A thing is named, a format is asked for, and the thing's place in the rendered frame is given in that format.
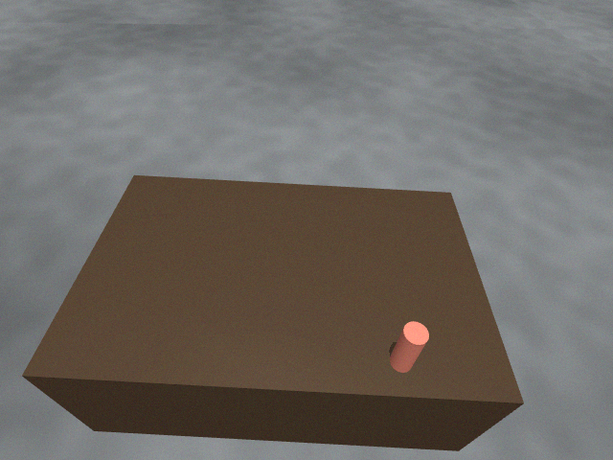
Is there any can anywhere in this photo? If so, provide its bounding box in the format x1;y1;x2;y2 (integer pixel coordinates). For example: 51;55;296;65
390;321;429;373

